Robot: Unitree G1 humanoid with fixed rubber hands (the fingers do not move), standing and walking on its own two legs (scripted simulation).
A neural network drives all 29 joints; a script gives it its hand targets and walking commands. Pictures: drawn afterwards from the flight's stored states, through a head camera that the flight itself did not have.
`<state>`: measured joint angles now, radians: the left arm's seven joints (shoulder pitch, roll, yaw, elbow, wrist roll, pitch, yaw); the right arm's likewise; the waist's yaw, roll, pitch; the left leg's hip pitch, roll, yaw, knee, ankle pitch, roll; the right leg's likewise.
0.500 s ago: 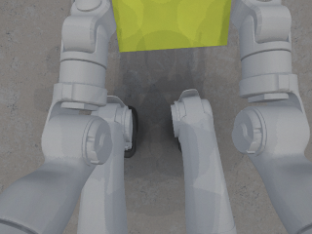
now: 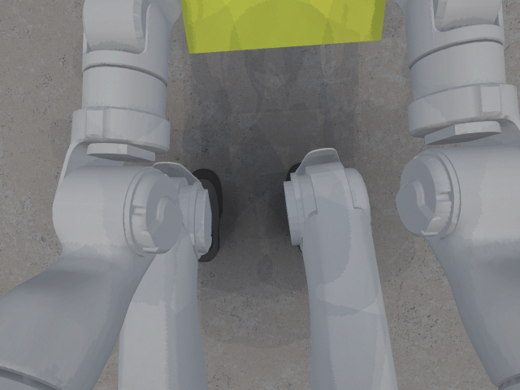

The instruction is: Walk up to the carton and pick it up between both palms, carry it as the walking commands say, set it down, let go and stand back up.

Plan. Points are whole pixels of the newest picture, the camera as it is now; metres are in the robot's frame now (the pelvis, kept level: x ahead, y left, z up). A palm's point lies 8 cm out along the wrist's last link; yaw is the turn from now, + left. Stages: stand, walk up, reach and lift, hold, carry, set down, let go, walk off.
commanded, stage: set down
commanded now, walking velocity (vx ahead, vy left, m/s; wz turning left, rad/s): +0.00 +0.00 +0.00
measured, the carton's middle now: out of the picture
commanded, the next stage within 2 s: none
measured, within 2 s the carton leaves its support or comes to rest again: rests again in 1.48 s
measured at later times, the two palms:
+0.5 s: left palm out of the picture +0.59 +0.07 -0.21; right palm out of the picture +0.58 -0.22 -0.20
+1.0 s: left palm out of the picture +0.59 +0.07 -0.22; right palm out of the picture +0.58 -0.23 -0.21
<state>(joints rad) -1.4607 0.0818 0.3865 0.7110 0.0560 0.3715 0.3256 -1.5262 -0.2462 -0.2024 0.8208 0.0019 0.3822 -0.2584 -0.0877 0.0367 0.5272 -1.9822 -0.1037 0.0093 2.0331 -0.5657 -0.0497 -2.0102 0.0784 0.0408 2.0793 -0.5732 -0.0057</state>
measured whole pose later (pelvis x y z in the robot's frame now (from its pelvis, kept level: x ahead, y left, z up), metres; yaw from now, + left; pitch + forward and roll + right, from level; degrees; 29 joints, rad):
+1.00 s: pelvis +0.02 +0.01 -0.06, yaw +0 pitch +31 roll +1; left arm -1.57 0.19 0.25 0.98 -0.08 0.26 0.19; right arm -1.62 -0.41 -0.13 1.08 0.10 0.27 -0.06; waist -0.08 0.06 0.52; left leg -2.16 -0.14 -0.01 2.26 -0.64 -0.05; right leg -2.15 0.06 0.00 2.29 -0.67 0.00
